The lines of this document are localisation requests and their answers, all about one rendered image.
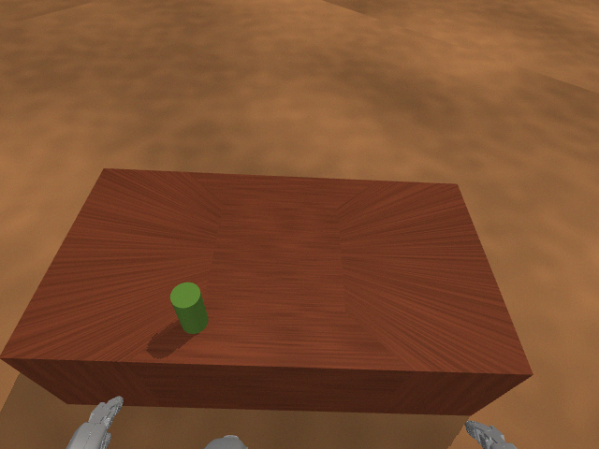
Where can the can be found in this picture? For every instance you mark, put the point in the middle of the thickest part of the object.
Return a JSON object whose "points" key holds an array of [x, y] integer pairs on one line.
{"points": [[189, 306]]}

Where can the left robot hand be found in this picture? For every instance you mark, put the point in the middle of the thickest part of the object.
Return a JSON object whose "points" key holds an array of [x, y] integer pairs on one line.
{"points": [[93, 434]]}

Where can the right robot hand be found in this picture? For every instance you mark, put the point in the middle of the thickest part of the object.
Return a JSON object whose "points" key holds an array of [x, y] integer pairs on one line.
{"points": [[489, 437]]}

